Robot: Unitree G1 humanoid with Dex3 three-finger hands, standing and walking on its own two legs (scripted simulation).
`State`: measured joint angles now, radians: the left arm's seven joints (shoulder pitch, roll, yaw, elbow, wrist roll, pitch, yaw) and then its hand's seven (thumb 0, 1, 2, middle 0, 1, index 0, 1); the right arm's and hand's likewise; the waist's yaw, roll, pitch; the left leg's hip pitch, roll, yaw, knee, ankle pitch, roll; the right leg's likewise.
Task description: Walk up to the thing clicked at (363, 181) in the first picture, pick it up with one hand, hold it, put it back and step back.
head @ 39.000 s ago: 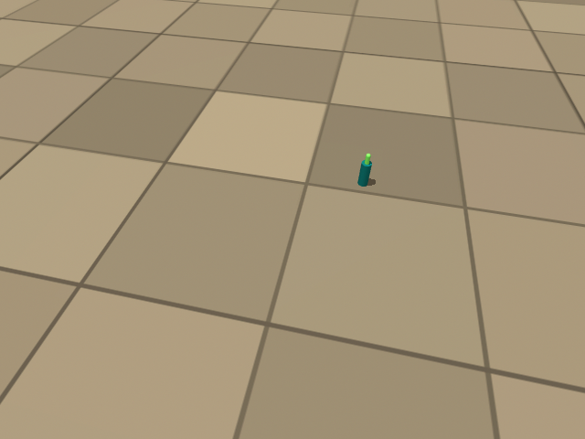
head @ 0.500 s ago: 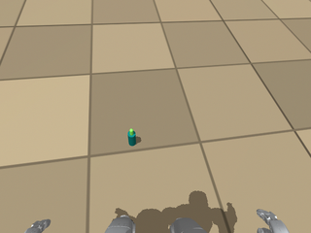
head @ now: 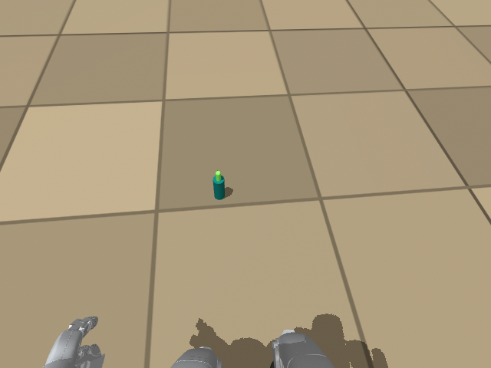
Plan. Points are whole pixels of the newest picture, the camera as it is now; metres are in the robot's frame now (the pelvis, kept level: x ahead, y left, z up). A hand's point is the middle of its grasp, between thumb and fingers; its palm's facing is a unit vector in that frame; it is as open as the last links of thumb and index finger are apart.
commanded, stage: step back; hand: left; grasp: from the side
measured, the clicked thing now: (218, 184) +0.89 +0.13 -0.66
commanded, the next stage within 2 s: stand in 1.42 s
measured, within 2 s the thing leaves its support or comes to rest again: neither
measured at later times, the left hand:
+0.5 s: hand out of the picture -0.12 +0.23 -0.13, palm faces +0.01 -0.91 -0.42, open 7.4 cm
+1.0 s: hand out of the picture -0.08 +0.21 -0.13, palm faces +0.07 -0.92 -0.38, open 7.4 cm
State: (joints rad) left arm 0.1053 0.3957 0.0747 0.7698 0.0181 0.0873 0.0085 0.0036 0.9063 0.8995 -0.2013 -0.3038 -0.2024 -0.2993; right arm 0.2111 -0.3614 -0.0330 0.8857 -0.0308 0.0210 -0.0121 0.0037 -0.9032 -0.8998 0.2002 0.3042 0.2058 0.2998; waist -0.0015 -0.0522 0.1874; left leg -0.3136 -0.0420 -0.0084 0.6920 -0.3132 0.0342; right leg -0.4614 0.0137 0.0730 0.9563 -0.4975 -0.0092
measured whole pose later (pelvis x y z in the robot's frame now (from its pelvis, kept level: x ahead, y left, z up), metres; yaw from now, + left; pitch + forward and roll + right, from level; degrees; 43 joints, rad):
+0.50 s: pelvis -0.15 -0.05 +0.01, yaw -1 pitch -2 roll +1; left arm 0.29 0.37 0.08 0.92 0.05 0.02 -0.01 0.01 0.90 0.90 -0.20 -0.30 -0.21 -0.30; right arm 0.24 -0.43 -0.06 0.93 -0.03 0.04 0.00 0.00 -0.90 -0.90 0.20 0.30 0.20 0.30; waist 0.05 0.02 0.08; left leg -0.44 -0.04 -0.08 0.92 -0.44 -0.02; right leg -0.25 -0.04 0.00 0.66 -0.38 -0.01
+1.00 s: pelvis -0.13 -0.06 +0.01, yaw +2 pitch -3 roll +0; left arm 0.22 0.35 0.06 0.98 0.03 -0.05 -0.01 0.00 0.91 0.90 -0.20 -0.30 -0.20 -0.30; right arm 0.21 -0.39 -0.06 1.00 -0.02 0.00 0.01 0.00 -0.90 -0.90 0.20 0.30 0.20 0.30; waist 0.03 0.03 0.06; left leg -0.38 -0.01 -0.09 0.83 -0.43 0.00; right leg -0.21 -0.01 -0.06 0.57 -0.31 -0.02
